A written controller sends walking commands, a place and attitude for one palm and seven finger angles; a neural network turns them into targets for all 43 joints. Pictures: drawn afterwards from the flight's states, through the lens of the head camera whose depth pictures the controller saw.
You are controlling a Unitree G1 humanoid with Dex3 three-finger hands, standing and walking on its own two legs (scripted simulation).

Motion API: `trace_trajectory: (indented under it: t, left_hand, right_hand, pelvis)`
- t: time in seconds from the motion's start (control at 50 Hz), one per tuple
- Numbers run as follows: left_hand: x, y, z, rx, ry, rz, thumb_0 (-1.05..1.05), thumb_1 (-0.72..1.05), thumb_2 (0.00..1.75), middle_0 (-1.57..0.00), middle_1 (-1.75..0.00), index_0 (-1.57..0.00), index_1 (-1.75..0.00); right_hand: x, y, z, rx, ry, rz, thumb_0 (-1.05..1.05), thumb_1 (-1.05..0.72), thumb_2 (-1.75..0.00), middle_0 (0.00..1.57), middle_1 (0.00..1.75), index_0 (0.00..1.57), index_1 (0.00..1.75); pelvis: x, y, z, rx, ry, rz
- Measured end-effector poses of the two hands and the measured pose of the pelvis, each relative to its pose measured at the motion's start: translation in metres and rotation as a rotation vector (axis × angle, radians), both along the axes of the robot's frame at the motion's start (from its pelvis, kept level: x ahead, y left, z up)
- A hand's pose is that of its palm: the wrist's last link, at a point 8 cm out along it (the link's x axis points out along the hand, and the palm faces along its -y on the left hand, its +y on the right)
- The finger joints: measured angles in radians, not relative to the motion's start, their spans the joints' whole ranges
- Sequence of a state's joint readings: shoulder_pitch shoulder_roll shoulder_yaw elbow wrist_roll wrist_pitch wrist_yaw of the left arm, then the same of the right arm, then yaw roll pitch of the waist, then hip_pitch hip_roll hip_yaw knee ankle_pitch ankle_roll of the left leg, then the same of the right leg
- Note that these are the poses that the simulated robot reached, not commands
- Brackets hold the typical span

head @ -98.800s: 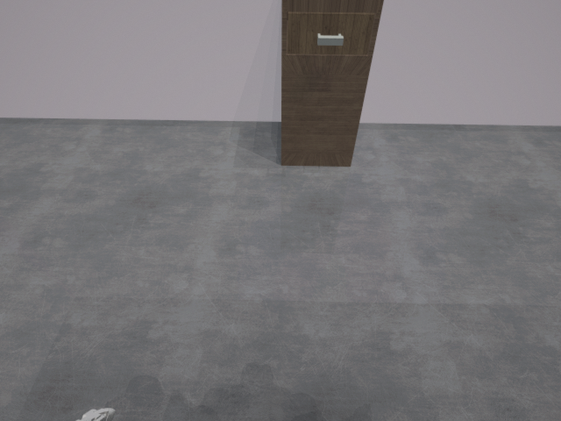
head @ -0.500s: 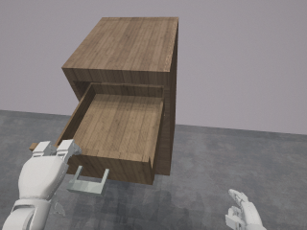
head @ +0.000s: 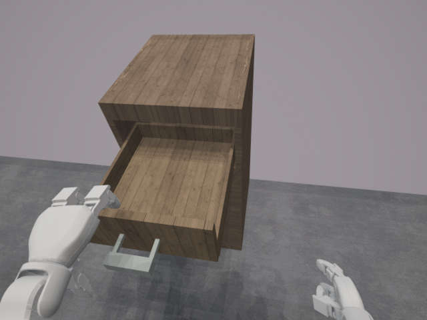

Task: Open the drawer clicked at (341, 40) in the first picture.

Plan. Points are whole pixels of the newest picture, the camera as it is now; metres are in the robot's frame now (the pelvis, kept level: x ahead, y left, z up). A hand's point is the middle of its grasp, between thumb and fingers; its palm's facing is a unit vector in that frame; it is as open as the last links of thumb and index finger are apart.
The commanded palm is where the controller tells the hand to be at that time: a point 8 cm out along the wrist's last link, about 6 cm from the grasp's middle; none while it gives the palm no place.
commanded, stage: draw the hand back to the body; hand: left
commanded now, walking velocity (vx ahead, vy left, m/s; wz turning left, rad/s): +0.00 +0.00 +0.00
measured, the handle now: (134, 252) +0.25 +0.23 -0.06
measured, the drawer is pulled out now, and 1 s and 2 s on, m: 0.30 0.30 0.30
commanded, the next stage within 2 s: step back with the hand held close in 1.60 s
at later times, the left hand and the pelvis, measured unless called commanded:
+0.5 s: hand (63, 249) +0.18 +0.27 +0.10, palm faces +0.03 -0.07 -1.00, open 13.9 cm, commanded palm +0.16 +0.27 +0.16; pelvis +0.00 +0.01 +0.00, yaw +0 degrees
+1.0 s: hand (79, 216) +0.21 +0.23 +0.16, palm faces +0.36 -0.84 -0.40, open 12.2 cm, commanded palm +0.16 +0.28 +0.17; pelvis +0.02 +0.00 +0.01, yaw +0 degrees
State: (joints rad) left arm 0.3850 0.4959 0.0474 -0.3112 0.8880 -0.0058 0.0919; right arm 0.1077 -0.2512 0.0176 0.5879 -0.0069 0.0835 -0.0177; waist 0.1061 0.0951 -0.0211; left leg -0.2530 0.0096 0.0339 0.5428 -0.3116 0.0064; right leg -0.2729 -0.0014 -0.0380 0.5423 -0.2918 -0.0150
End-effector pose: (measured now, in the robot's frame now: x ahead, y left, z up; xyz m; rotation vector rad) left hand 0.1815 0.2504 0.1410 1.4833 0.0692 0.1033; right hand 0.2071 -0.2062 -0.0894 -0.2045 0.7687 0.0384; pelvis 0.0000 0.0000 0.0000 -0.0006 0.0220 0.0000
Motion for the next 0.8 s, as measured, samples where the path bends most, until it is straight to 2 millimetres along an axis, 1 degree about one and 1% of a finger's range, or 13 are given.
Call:
trace_trajectory:
  t: [0.1, 0.24, 0.34, 0.62, 0.68, 0.7, 0.74, 0.8]
  left_hand:
    - [-0.003, 0.001, 0.001, 0.006, 0.002, -0.019, 0.0, -0.49, 0.3, -0.32, -1.2, -0.32, -1.2]
    - [-0.011, 0.013, 0.008, 0.015, -0.01, 0.008, 0.0, -0.49, 0.3, -0.32, -1.2, -0.32, -1.2]
    - [-0.018, 0.016, 0.009, 0.009, 0.001, 0.008, 0.0, -0.49, 0.3, -0.32, -1.2, -0.32, -1.2]
    - [-0.023, 0.027, 0.017, 0.017, -0.009, -0.006, 0.0, -0.49, 0.3, -0.32, -1.2, -0.32, -1.2]
    - [-0.023, 0.029, 0.014, -0.515, -0.127, 0.066, 0.0, -0.48, 0.3, -0.31, -1.19, -0.32, -1.19]
    - [-0.023, 0.029, 0.014, -0.649, -0.174, 0.086, 0.0, -0.48, 0.31, -0.31, -1.18, -0.32, -1.18]
    - [-0.023, 0.026, 0.015, -0.833, -0.262, 0.103, 0.0, -0.45, 0.32, -0.31, -1.17, -0.31, -1.17]
    - [-0.02, 0.022, 0.018, -0.978, -0.354, 0.096, 0.0, -0.39, 0.34, -0.31, -1.13, -0.31, -1.13]
  right_hand:
    - [-0.002, -0.002, 0.002, -0.004, 0.0, -0.005, 0.01, -0.9, -0.9, 0.2, 0.3, 0.2, 0.3]
    - [-0.005, -0.006, 0.001, -0.013, 0.015, -0.018, 0.01, -0.9, -0.9, 0.2, 0.3, 0.2, 0.3]
    - [-0.006, -0.006, 0.001, -0.019, 0.011, -0.022, 0.02, -0.9, -0.9, 0.2, 0.3, 0.2, 0.3]
    - [-0.003, 0.003, 0.006, -0.016, -0.011, -0.027, 0.02, -0.9, -0.9, 0.2, 0.3, 0.2, 0.3]
    - [-0.005, 0.006, 0.011, 0.001, -0.077, -0.066, 0.02, -0.9, -0.9, 0.2, 0.3, 0.2, 0.3]
    - [-0.007, 0.008, 0.013, 0.001, -0.099, -0.076, 0.02, -0.9, -0.9, 0.2, 0.3, 0.2, 0.3]
    - [-0.011, 0.011, 0.017, -0.004, -0.127, -0.084, 0.02, -0.9, -0.9, 0.2, 0.3, 0.2, 0.3]
    - [-0.017, 0.013, 0.02, -0.012, -0.139, -0.082, 0.02, -0.9, -0.9, 0.2, 0.3, 0.2, 0.3]
  pelvis:
    - [0.0, 0.0, 0.001, -0.002, 0.001, -0.005]
    - [0.001, 0.002, 0.001, -0.006, 0.003, -0.005]
    - [0.002, 0.004, 0.001, -0.007, 0.006, -0.005]
    - [0.002, 0.011, 0.0, -0.014, 0.008, -0.005]
    - [0.003, 0.013, 0.002, -0.014, -0.029, -0.001]
    - [0.004, 0.013, 0.003, -0.012, -0.038, 0.0]
    - [0.007, 0.013, 0.004, -0.009, -0.051, 0.002]
    - [0.012, 0.01, 0.006, -0.008, -0.064, 0.006]
